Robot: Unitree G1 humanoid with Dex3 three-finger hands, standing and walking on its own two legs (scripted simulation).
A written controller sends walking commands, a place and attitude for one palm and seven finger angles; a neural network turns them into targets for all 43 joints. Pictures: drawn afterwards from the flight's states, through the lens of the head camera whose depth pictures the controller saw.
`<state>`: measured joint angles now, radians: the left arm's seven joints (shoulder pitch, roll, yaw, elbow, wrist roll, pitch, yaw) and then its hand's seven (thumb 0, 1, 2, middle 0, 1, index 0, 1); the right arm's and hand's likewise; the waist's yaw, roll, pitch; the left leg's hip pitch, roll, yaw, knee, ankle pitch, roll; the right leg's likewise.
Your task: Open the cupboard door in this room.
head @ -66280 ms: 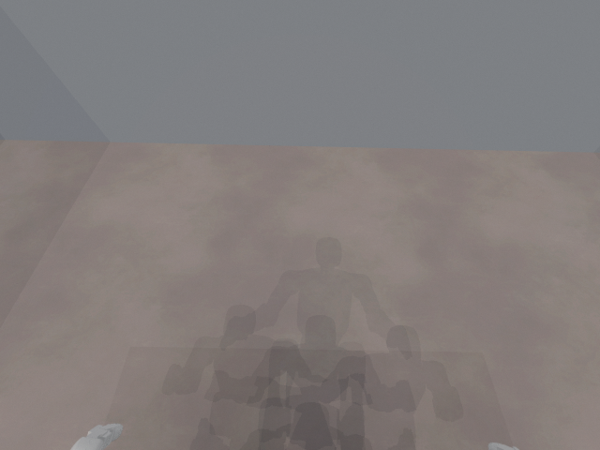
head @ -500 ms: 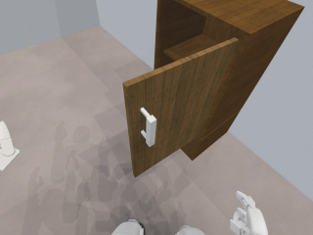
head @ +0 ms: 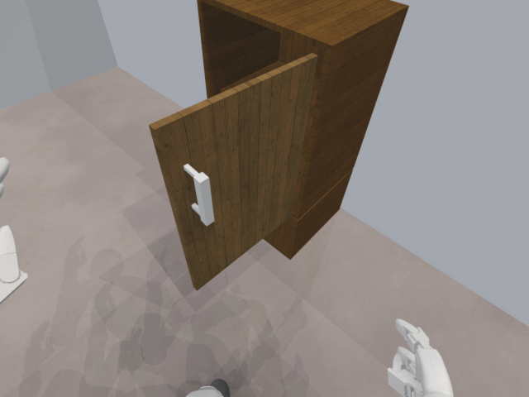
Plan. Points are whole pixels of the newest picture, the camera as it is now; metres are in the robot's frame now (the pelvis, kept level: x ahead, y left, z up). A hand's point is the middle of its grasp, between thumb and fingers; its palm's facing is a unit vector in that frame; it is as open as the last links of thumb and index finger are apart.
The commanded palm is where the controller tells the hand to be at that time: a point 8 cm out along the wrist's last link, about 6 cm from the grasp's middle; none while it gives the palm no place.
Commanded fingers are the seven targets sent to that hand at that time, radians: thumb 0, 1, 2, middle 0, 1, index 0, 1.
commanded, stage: stop stepping back and stand still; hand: left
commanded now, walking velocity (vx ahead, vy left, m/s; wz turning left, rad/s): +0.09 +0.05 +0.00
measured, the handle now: (198, 195) +0.50 +0.13 -0.02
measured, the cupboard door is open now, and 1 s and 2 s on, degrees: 86 86 86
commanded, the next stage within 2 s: let the arm hang, fingers relaxed in 0.90 s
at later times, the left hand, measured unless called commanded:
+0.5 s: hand out of the picture +0.14 +0.27 +0.19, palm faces +0.39 -0.77 -0.51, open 7.4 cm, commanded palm +0.09 +0.31 +0.19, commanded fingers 0.00 0.90 0.90 -0.20 -0.30 -0.20 -0.30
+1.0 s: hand out of the picture +0.12 +0.28 +0.18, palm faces +0.40 -0.75 -0.53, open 7.4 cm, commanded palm none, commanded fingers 0.00 0.90 0.90 -0.20 -0.30 -0.20 -0.30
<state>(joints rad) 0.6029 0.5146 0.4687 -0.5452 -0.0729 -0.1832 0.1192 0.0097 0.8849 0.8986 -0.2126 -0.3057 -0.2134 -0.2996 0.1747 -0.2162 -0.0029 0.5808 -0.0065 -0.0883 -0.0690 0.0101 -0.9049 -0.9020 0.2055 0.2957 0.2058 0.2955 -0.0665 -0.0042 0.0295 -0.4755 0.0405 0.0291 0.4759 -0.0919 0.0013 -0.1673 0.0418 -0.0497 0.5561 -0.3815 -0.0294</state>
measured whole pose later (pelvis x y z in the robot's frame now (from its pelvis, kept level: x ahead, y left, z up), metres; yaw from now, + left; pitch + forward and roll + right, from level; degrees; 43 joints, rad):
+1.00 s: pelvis -0.06 +0.02 +0.01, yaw +2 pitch -1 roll -2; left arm 0.62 0.44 0.43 -0.50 -0.03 -0.23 0.15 0.01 0.89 0.90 -0.21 -0.31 -0.21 -0.30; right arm 0.22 -0.19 0.01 0.64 -0.01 -0.16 -0.07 0.01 -0.90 -0.90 0.20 0.30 0.21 0.30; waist -0.01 0.02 0.04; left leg -0.30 0.02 0.01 0.44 -0.13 0.01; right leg -0.19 0.04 -0.02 0.39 -0.19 -0.01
